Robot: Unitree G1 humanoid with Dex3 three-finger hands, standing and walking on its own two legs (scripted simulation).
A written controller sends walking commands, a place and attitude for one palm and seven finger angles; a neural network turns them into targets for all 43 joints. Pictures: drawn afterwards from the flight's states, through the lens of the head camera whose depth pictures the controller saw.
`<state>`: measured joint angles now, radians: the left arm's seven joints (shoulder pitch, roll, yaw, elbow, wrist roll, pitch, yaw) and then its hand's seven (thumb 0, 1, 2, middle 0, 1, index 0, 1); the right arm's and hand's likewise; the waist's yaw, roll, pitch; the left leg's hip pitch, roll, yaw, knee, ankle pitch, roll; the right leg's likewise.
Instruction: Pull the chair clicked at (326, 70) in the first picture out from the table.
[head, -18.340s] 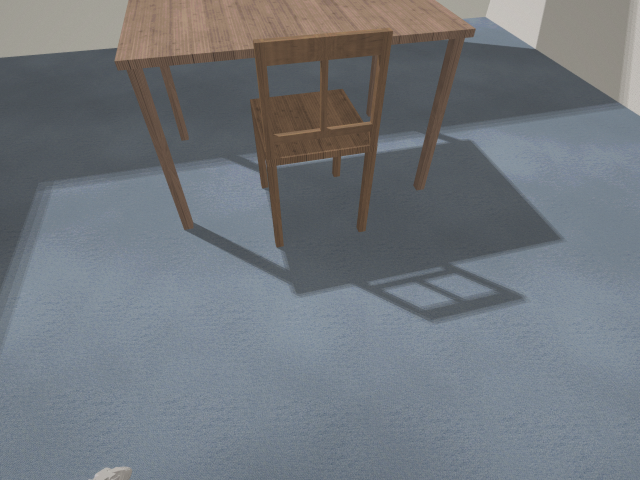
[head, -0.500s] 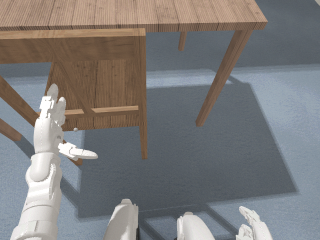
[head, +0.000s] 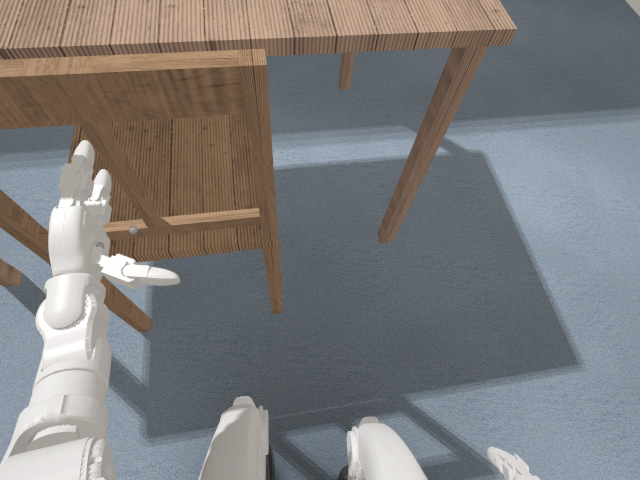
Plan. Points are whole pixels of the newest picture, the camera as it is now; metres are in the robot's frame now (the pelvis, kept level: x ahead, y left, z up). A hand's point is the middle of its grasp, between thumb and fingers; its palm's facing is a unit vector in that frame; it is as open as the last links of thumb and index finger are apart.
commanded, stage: push the fingers through the gap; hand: left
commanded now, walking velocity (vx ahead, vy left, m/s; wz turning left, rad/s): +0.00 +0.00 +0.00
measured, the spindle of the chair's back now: (128, 179) +0.50 +0.27 +0.00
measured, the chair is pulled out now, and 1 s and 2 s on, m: -0.02 -0.02 -0.01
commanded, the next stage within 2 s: hook a spindle and tug to test in 0.84 s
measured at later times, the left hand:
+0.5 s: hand (141, 193) +0.46 +0.23 +0.03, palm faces +0.17 -0.98 -0.03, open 16.9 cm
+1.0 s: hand (138, 196) +0.45 +0.24 +0.03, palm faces +0.17 -0.98 -0.03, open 16.9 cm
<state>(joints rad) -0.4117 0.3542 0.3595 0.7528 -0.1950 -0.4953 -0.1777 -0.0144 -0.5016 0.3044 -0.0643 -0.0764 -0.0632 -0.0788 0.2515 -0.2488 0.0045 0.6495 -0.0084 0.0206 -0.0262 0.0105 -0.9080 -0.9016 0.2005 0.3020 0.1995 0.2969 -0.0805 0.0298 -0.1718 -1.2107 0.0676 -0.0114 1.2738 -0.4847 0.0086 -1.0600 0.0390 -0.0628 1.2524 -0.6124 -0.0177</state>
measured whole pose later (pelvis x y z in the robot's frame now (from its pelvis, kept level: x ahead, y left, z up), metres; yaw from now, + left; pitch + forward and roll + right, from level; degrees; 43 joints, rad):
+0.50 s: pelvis +0.00 +0.00 -0.01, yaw -1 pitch +26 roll -4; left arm -0.63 0.43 0.43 0.95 -0.14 -0.50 -0.17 -0.01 -0.50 0.30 -0.07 -0.08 -0.06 -0.08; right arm 0.27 -0.25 0.02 0.65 -0.03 0.07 -0.01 0.01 -0.91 -0.90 0.20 0.30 0.20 0.30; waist -0.12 0.03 -0.16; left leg -1.27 0.07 -0.01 1.30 -0.49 0.01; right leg -1.12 0.04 -0.06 1.27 -0.61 -0.01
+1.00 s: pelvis +0.00 +0.00 +0.00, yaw -1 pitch +26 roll -4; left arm -0.60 0.43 0.43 0.94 -0.14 -0.51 -0.18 -0.01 -0.50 0.30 -0.07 -0.08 -0.07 -0.09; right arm 0.27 -0.25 0.01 0.64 -0.02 0.10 -0.01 0.01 -0.91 -0.90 0.20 0.30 0.20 0.30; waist -0.12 0.03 -0.16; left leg -1.25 0.07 -0.01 1.29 -0.49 0.01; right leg -1.10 0.05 -0.06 1.26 -0.61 -0.02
